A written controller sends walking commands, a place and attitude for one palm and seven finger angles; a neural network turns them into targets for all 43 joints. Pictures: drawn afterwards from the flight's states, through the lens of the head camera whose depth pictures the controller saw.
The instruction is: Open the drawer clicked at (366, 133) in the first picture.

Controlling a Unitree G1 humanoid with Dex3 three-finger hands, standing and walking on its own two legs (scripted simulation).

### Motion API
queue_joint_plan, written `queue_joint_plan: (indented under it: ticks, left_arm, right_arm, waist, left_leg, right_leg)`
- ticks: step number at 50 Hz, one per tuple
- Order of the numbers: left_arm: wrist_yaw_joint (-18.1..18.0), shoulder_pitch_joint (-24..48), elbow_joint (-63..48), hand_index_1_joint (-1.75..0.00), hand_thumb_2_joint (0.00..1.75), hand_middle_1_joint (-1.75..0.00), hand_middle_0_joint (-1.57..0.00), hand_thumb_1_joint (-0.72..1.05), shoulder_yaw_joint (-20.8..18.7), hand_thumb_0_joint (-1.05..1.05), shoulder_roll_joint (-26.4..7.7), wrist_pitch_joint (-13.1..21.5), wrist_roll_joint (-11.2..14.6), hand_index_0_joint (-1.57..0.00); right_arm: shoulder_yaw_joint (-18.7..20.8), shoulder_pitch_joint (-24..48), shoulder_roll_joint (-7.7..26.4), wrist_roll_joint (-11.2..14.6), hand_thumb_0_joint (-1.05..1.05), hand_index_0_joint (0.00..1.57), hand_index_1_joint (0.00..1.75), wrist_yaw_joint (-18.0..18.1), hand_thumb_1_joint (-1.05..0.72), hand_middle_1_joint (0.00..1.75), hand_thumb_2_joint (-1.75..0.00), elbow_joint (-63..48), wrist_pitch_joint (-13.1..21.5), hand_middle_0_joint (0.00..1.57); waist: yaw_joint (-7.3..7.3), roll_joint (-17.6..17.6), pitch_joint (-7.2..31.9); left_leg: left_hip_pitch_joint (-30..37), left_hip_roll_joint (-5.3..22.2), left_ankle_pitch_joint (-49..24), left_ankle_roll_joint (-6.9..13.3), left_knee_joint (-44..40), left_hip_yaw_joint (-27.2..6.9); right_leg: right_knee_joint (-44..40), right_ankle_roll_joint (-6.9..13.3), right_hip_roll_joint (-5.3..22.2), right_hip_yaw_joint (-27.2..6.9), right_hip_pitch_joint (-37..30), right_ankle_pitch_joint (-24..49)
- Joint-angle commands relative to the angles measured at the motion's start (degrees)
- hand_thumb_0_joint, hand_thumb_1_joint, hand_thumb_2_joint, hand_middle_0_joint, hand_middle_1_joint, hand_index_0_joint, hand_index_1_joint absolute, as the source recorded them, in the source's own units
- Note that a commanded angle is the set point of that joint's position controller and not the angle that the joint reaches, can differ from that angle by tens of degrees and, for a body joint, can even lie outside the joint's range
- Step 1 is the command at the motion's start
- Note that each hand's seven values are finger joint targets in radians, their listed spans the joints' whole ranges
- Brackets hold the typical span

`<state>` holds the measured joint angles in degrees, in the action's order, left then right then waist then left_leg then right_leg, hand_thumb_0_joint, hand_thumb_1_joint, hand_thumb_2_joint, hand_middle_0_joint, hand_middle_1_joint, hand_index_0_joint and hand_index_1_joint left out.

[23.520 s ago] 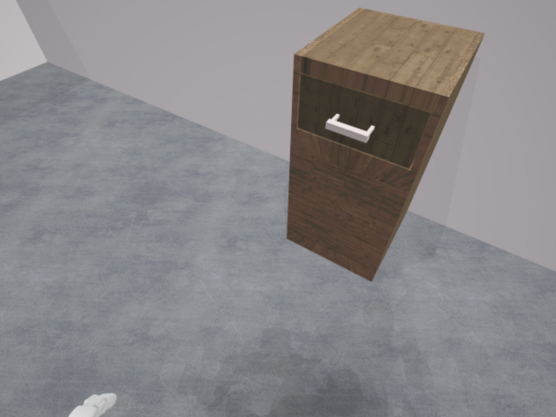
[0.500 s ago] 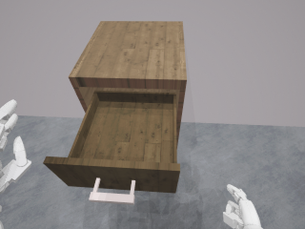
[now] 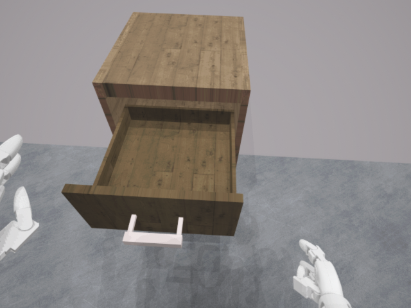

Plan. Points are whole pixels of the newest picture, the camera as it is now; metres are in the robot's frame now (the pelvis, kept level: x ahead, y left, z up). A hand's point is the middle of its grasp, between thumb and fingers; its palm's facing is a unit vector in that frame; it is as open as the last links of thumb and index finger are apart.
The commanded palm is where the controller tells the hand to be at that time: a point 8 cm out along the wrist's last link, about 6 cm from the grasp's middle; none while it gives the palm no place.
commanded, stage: step back with the hand held close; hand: left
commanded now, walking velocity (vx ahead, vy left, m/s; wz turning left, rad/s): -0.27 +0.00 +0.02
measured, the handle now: (155, 230) +0.28 +0.13 -0.06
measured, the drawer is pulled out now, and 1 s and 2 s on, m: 0.30 0.30 0.30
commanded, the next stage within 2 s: stop stepping back and stand still in 0.74 s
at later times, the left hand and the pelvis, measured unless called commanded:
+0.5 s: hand (29, 274) +0.13 +0.21 +0.17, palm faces +0.32 -0.81 -0.50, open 7.4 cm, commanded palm +0.05 +0.26 +0.19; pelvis -0.07 -0.02 -0.01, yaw +2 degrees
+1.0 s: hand out of the picture +0.01 +0.19 +0.17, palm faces +0.37 -0.81 -0.45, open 7.4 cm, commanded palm -0.06 +0.23 +0.19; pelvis -0.19 -0.05 -0.01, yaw +0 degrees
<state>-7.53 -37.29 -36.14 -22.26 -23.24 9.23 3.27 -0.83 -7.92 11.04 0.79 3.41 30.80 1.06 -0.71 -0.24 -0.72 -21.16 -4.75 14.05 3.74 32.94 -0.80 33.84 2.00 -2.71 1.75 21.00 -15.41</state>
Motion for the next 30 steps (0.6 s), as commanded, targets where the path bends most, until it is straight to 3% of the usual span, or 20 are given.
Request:
queue_joint_plan:
  ticks: [1,3,4,5,7,9,10,11,12,13,14,16,18,20,22,23,24,25,27,30]
  left_arm:
    - [-1.27,2.16,-11.0,-0.3,0.9,-0.3,-0.2,0.9,-5.54,0.0,-8.2,3.58,-0.14,-0.2]
    - [-1.73,2.86,-11.45,-0.3,0.9,-0.3,-0.2,0.9,-4.33,0.0,-8.1,4.11,0.28,-0.2]
    - [-2.16,3.59,-12.83,-0.3,0.9,-0.3,-0.2,0.9,-4.73,0.0,-9.09,4.38,0.4,-0.2]
    - [-2.35,2.86,-13.36,-0.3,0.9,-0.3,-0.2,0.9,-4.23,0.0,-8.77,4.77,0.52,-0.2]
    - [-2.59,2.0,-14.55,-0.3,0.9,-0.3,-0.2,0.9,-5.49,0.0,-9.83,5.15,0.35,-0.2]
    - [-3.18,0.62,-14.67,-0.3,0.9,-0.3,-0.2,0.9,-7.5,0.0,-11.49,5.25,-0.04,-0.2]
    - [-3.21,0.05,-15.38,-0.3,0.9,-0.3,-0.2,0.9,-7.09,0.0,-10.55,5.55,-0.22,-0.2]
    - [-3.21,0.74,-16.64,-0.3,0.9,-0.3,-0.2,0.9,-7.55,0.0,-10.84,6.06,-0.87,-0.2]
    - [-2.94,0.84,-16.82,-0.3,0.9,-0.3,-0.2,0.9,-8.34,0.0,-11.37,6.13,-1.01,-0.2]
    - [-2.3,-1.69,-15.48,-0.3,0.9,-0.3,-0.2,0.9,-7.98,0.0,-10.65,6.65,-0.05,-0.2]
    - [-2.26,-2.69,-14.88,-0.3,0.9,-0.3,-0.2,0.9,-9.89,0.0,-11.83,6.36,-0.07,-0.2]
    - [-1.83,-1.14,-16.14,-0.3,0.9,-0.3,-0.2,0.9,-9.69,0.0,-10.49,6.09,0.02,-0.2]
    - [-1.24,-0.95,-14.44,-0.3,0.9,-0.3,-0.2,0.9,-8.26,0.0,-8.45,6.06,0.29,-0.2]
    - [-1.03,-0.91,-12.38,-0.3,0.9,-0.3,-0.2,0.9,-7.27,0.0,-7.46,5.65,0.45,-0.2]
    - [-0.79,-0.74,-11.09,-0.3,0.9,-0.3,-0.2,0.9,-6.88,0.0,-7.67,5.23,0.63,-0.2]
    - [-0.76,-0.63,-10.5,-0.3,0.9,-0.3,-0.2,0.9,-6.54,0.0,-8.14,5.26,0.76,-0.2]
    - [-1.22,-2.03,-9.3,-0.3,0.9,-0.3,-0.2,0.9,-7.96,0.0,-9.64,5.04,0.88,-0.2]
    - [-1.44,-2.6,-9.4,-0.3,0.9,-0.3,-0.2,0.9,-6.95,0.0,-9.35,4.92,0.73,-0.2]
    - [-1.86,-2.24,-10.08,-0.3,0.9,-0.3,-0.2,0.9,-8.05,0.0,-9.62,4.91,0.02,-0.2]
    - [-2.79,-2.71,-11.04,-0.3,0.9,-0.3,-0.2,0.9,-8.2,0.0,-9.58,4.76,-0.4,-0.2]
  right_arm:
    - [3.5,3.74,8.59,0.66,0.0,0.2,0.3,0.39,-0.9,0.3,-0.9,-9.07,2.87,0.2]
    - [3.81,2.22,8.25,0.74,0.0,0.2,0.3,-0.26,-0.9,0.3,-0.9,-8.11,3.13,0.2]
    - [4.23,1.5,8.58,0.59,0.0,0.2,0.3,-0.47,-0.9,0.3,-0.9,-7.29,3.18,0.2]
    - [3.85,1.95,7.79,0.38,0.0,0.2,0.3,-0.62,-0.9,0.3,-0.9,-7.12,3.23,0.2]
    - [2.95,2.95,7.12,0.12,0.0,0.2,0.3,-0.52,-0.9,0.3,-0.9,-7.42,3.12,0.2]
    - [2.37,3.81,6.99,-0.25,0.0,0.2,0.3,0.25,-0.9,0.3,-0.9,-6.53,2.54,0.2]
    - [2.61,4.1,7.3,-0.32,0.0,0.2,0.3,0.63,-0.9,0.3,-0.9,-6.43,2.67,0.2]
    - [3.06,5.09,7.62,-0.56,0.0,0.2,0.3,0.67,-0.9,0.3,-0.9,-7.03,3.17,0.2]
    - [3.47,4.55,6.88,-0.63,0.0,0.2,0.3,0.26,-0.9,0.3,-0.9,-6.94,3.81,0.2]
    - [4.28,3.89,7.65,-0.05,0.0,0.2,0.3,-0.18,-0.9,0.3,-0.9,-6.35,4.73,0.2]
    - [4.59,4.59,7.31,-0.6,0.0,0.2,0.3,-0.2,-0.9,0.3,-0.9,-6.48,5.08,0.2]
    - [4.53,4.37,7.02,-1.11,0.0,0.2,0.3,-0.35,-0.9,0.3,-0.9,-6.56,4.99,0.2]
    - [4.8,3.97,7.38,-0.88,0.0,0.2,0.3,-0.49,-0.9,0.3,-0.9,-5.55,5.14,0.2]
    - [5.06,3.65,7.58,-0.28,0.0,0.2,0.3,-0.51,-0.9,0.3,-0.9,-4.72,5.05,0.2]
    - [5.22,4.09,7.66,0.51,0.0,0.2,0.3,-0.71,-0.9,0.3,-0.9,-5.34,4.59,0.2]
    - [5.52,3.37,6.93,0.72,0.0,0.2,0.3,-0.9,-0.9,0.3,-0.9,-5.56,4.36,0.2]
    - [6.05,3.2,6.99,0.5,0.0,0.2,0.3,-1.08,-0.9,0.3,-0.9,-5.11,3.81,0.2]
    - [5.73,4.3,6.15,0.53,0.0,0.2,0.3,-1.16,-0.9,0.3,-0.9,-5.19,3.32,0.2]
    - [4.27,5.96,4.77,-0.05,0.0,0.2,0.3,-0.51,-0.9,0.3,-0.9,-5.84,2.62,0.2]
    - [2.5,6.69,4.5,-0.35,0.0,0.2,0.3,0.74,-0.9,0.3,-0.9,-6.39,0.79,0.2]
  waist:
    - [1.32,-2.0,5.07]
    - [2.24,-7.93,4.61]
    - [2.44,-7.74,5.49]
    - [2.35,-8.08,6.77]
    - [2.18,-4.95,6.65]
    - [2.24,2.73,6.0]
    - [1.75,8.88,5.97]
    - [1.18,14.89,7.26]
    - [1.0,14.5,9.95]
    - [0.45,11.2,12.7]
    - [0.38,14.5,14.04]
    - [0.41,12.1,11.07]
    - [0.48,7.74,8.97]
    - [1.07,2.88,10.06]
    - [1.14,-2.65,12.96]
    - [1.52,-9.05,13.05]
    - [1.12,-11.06,13.3]
    - [0.74,-11.11,13.86]
    - [1.31,-9.32,11.86]
    - [0.94,-8.08,10.52]
  left_leg:
    - [-13.01,10.13,12.3,1.02,-4.69,-10.04]
    - [-4.02,4.39,11.48,-1.74,9.16,-5.58]
    - [0.07,3.29,10.64,-2.73,16.01,-4.08]
    - [0.89,3.52,11.29,-2.92,19.62,-3.86]
    - [0.37,5.29,11.4,-2.48,12.58,-4.1]
    - [1.8,6.57,2.72,-2.42,-5.47,-3.22]
    - [-0.33,10.85,-4.94,-0.86,-12.72,-7.83]
    - [-2.49,17.24,-16.75,1.11,-12.73,-14.09]
    - [-0.67,19.57,-27.43,1.53,-9.55,-12.91]
    - [1.61,19.05,-30.04,0.85,-6.95,-9.29]
    - [0.12,19.3,-29.97,1.37,-7.75,-11.06]
    - [-3.64,20.6,-27.85,1.87,-8.95,-10.98]
    - [-4.03,20.23,-27.23,1.62,-6.51,-9.58]
    - [-0.36,18.07,-29.41,0.17,-2.2,-7.54]
    - [-2.83,12.09,-14.04,-2.47,4.65,-3.27]
    - [-3.0,6.55,-0.55,-4.24,11.84,-0.1]
    - [-4.67,3.08,13.83,-5.1,22.6,0.14]
    - [-6.24,3.26,17.16,-4.9,31.1,-2.84]
    - [-7.02,4.87,15.57,-5.36,32.24,-3.77]
    - [-2.8,5.24,16.32,-4.63,12.37,-0.45]
  right_leg:
    - [-7.01,1.0,9.54,-13.71,-10.78,-0.2]
    - [-19.02,5.41,18.17,-23.32,0.58,-10.05]
    - [-21.8,7.5,21.61,-25.36,4.35,-11.29]
    - [-21.16,8.22,22.8,-22.68,3.26,-7.94]
    - [-16.74,7.13,20.94,-17.28,0.28,2.41]
    - [-9.34,3.05,14.84,-9.67,-2.74,9.16]
    - [-3.23,0.47,9.65,-5.96,-5.64,11.05]
    - [2.86,-1.61,5.53,-3.04,-8.12,11.66]
    - [5.76,-1.88,4.98,-2.85,-8.13,6.25]
    - [5.42,-2.1,4.9,-3.16,-8.96,3.74]
    - [6.73,-1.69,5.0,-3.05,-8.56,2.3]
    - [8.82,-2.14,3.93,-2.3,-8.99,-2.13]
    - [5.56,-2.27,3.95,-2.33,-8.9,0.99]
    - [0.44,-1.99,5.14,-3.12,-9.0,12.35]
    - [-3.84,0.72,11.12,-10.8,-9.88,24.33]
    - [-10.24,3.43,17.68,-18.18,-7.16,25.11]
    - [-15.3,7.07,23.44,-24.15,-5.65,26.5]
    - [-16.1,7.77,25.35,-22.72,-6.59,22.05]
    - [-15.92,7.2,21.96,-18.53,-4.14,14.82]
    - [-13.05,4.92,16.13,-11.36,-5.76,19.12]
